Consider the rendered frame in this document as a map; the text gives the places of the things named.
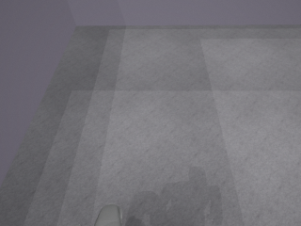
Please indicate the left robot thigh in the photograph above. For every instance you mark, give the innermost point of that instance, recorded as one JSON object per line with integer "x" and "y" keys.
{"x": 110, "y": 215}

